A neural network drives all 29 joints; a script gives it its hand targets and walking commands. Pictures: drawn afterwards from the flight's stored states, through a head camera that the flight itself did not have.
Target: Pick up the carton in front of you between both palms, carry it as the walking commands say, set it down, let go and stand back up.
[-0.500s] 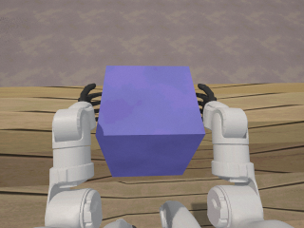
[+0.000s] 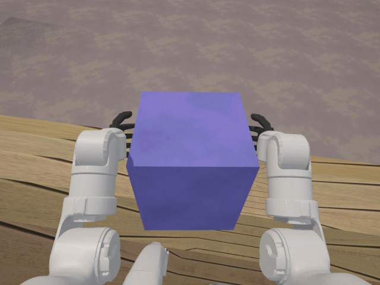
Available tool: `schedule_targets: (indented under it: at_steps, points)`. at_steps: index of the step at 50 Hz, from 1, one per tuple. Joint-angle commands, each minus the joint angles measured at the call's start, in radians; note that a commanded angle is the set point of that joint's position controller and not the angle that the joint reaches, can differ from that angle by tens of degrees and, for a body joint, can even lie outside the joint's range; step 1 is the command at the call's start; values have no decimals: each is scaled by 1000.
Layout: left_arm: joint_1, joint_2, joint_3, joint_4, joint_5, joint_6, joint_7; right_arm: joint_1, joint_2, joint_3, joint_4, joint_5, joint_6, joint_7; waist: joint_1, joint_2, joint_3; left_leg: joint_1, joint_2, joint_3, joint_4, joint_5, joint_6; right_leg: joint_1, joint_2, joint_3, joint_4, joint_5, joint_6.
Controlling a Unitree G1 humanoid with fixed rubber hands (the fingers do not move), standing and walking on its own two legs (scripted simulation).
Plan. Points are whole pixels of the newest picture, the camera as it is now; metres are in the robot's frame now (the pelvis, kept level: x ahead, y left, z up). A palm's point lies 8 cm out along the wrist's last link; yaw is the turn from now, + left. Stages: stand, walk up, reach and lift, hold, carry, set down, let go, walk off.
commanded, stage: carry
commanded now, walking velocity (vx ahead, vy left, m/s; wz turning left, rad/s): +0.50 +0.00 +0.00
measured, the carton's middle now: (190, 164) +0.36 +0.03 +0.03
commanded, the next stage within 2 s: none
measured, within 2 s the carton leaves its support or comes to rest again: neither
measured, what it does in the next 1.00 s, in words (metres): goes down: left foot 0.14 m lower, then right foot 0.14 m lower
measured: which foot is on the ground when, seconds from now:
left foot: up 0.00-0.18, down 0.20-0.58, up 0.60-0.96, down 0.98-1.00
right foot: down 0.00-0.20, up 0.22-0.56, down 0.58-0.98, up 1.00-1.00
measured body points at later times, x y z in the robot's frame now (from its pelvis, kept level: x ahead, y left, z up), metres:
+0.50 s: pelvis +0.38 +0.01 -0.17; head +0.43 +0.01 +0.28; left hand +0.75 +0.12 -0.11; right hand +0.73 -0.18 -0.10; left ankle +0.27 +0.07 -0.82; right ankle +0.54 -0.12 -0.86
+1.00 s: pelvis +0.78 +0.00 -0.38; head +0.79 -0.01 +0.07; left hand +1.15 +0.15 -0.26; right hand +1.14 -0.15 -0.27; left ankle +0.88 +0.05 -1.10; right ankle +0.60 -0.08 -0.91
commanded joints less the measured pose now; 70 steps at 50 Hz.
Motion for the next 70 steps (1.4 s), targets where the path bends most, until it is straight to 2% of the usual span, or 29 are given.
schedule_targets:
  at_steps: [1, 7, 9, 10, 11, 13, 15, 19, 22, 25, 26, 28, 29, 30, 31, 34, 40, 46, 48, 49, 50, 52, 54, 59, 64, 67, 68, 69, 70]
  points:
    - [-818, -1241, -609, -214, -498, -53, -262, -717, 1097, 594, -115, 398, -74, 189, 14, -5, -432, -105, -17, 61, -253, 381, 23, 380, -192, 367, -83, 634, -9]
    - [-643, -1205, -660, -272, -452, -107, -250, -639, 1062, 675, -209, 390, -116, 181, 35, -109, -399, 348, -85, 175, -796, 655, 28, 266, -92, 171, 116, 548, 5]
    - [-596, -1175, -684, -272, -446, -113, -252, -564, 1018, 681, -208, 377, -123, 181, -239, -45, -572, 845, -66, 163, -678, 612, 85, 55, -178, 92, 509, 959, 91]
    - [-616, -1166, -698, -277, -431, -119, -253, -550, 994, 687, -209, 371, -126, 190, -308, 135, -469, 887, 24, 56, -778, 594, 147, -115, -67, 29, 872, 415, 136]
    - [-601, -1130, -681, -252, -408, -106, -250, -519, 974, 684, -144, 378, -124, 198, -223, 267, -533, 1188, 195, -191, -507, 887, 248, -463, 5, 121, 1021, -174, 158]
    - [-505, -1067, -613, -210, -347, -94, -232, -528, 1031, 733, -139, 438, -131, 218, -174, 89, -559, 1116, 264, -455, -561, 352, 305, -612, -102, 244, 694, 6, 125]
    - [-483, -1052, -582, -207, -287, -108, -224, -618, 1116, 782, -164, 520, -147, 241, -150, 2, -514, 920, 263, -487, -544, 322, 305, -577, -129, 246, 520, 69, 137]
    - [-492, -1083, -586, -218, -253, -155, -227, -703, 1196, 837, -198, 589, -193, 256, -151, 49, -493, 673, 212, -367, -517, 532, 259, -339, -110, 151, 350, 370, 138]
    - [-461, -1086, -607, -233, -248, -181, -218, -647, 1199, 832, -191, 596, -218, 259, -215, -11, -467, 680, -4, -162, -325, 201, 166, -328, -78, 77, -129, 838, 128]
    - [-462, -1050, -637, -275, -246, -184, -202, -567, 1159, 815, -173, 571, -231, 259, -226, 99, -390, 508, -29, -94, -312, 163, 142, -39, -32, 17, -363, 909, 134]
    - [-465, -1031, -644, -298, -251, -180, -197, -549, 1140, 811, -164, 572, -233, 257, -206, 120, -385, 462, -36, -45, -241, 106, 122, 55, -31, -5, -430, 982, 123]
    - [-423, -992, -644, -286, -245, -167, -197, -506, 1105, 795, -140, 549, -227, 254, 18, 146, -530, 361, 42, 56, 107, 453, 59, 448, -69, 9, -335, 978, 67]
    - [-408, -962, -637, -275, -254, -162, -201, -514, 1086, 774, -134, 523, -219, 251, 136, -80, -478, 205, -24, 84, 470, 204, 9, 549, -122, 77, -414, 847, 8]
    - [-389, -942, -630, -230, -253, -149, -206, -517, 1051, 751, -113, 504, -203, 244, 87, -240, -422, -63, -152, 117, 695, -508, -21, 687, -239, 220, -251, 1314, -9]
    - [-384, -922, -629, -195, -274, -139, -211, -458, 1007, 714, -75, 468, -179, 231, -12, -227, -515, -234, -112, -5, 644, -466, -19, 834, -378, 514, -218, 1269, -109]
    - [-533, -1049, -700, -224, -415, -132, -237, -444, 944, 618, -80, 373, -159, 202, -10, -11, -499, -281, 3, -99, 313, -304, -8, 607, -415, 722, -222, 736, -183]
    - [-691, -1217, -744, -250, -524, -172, -266, -534, 995, 628, -148, 343, -205, 198, 9, 27, -410, -114, 10, 3, -227, 292, 14, 317, -202, 440, -87, 609, -46]
    - [-538, -1167, -704, -225, -486, -179, -259, -532, 958, 688, -233, 349, -193, 167, 30, -140, -376, 417, -87, 159, -761, 660, 17, 140, -82, 195, 90, 454, -11]
    - [-482, -1133, -693, -192, -456, -170, -256, -474, 927, 687, -209, 346, -177, 170, -219, -108, -529, 817, -57, 146, -668, 627, 79, 10, -171, 109, 488, 845, 72]
    - [-497, -1115, -684, -191, -437, -161, -255, -447, 906, 686, -193, 346, -171, 179, -306, 124, -453, 881, 0, 88, -773, 554, 124, -132, -69, 51, 829, 452, 123]
    - [-502, -1090, -654, -165, -403, -142, -247, -438, 891, 669, -125, 352, -158, 186, -224, 242, -464, 1145, 177, -148, -518, 974, 188, -454, 3, 118, 960, -152, 154]
    - [-434, -1015, -576, -132, -336, -115, -227, -489, 951, 716, -112, 423, -155, 202, -192, 146, -560, 1127, 296, -530, -560, 444, 317, -595, -67, 229, 801, -74, 142]
    - [-463, -1003, -539, -148, -280, -122, -216, -615, 1060, 768, -146, 520, -164, 226, -171, 19, -517, 960, 269, -574, -539, 349, 305, -615, -112, 259, 618, 29, 136]
    - [-507, -1041, -536, -207, -246, -168, -206, -738, 1190, 813, -184, 620, -208, 253, -156, 53, -477, 661, 182, -372, -489, 479, 227, -404, -121, 162, 320, 390, 124]
    - [-494, -1024, -599, -278, -240, -179, -180, -631, 1161, 793, -174, 605, -223, 253, -228, 75, -409, 506, -35, -119, -343, 173, 150, -88, -33, 28, -307, 883, 121]
    - [-475, -983, -624, -299, -246, -158, -178, -540, 1104, 770, -137, 572, -216, 245, -35, 163, -538, 383, 21, 43, 3, 372, 75, 351, -41, -4, -277, 1008, 79]
    - [-453, -960, -628, -285, -260, -152, -185, -534, 1093, 761, -124, 548, -210, 244, 71, 29, -511, 276, 20, 74, 222, 488, 31, 501, -57, 1, -363, 924, 55]
    - [-432, -950, -629, -272, -275, -140, -197, -545, 1060, 734, -126, 519, -204, 236, 123, -128, -404, 126, -84, 101, 584, -102, -6, 509, -162, 112, -474, 917, -8]
    - [-436, -937, -634, -218, -280, -126, -202, -511, 1017, 699, -75, 475, -179, 226, 29, -224, -434, -134, -144, 51, 683, -495, -16, 743, -295, 329, -214, 1402, -27]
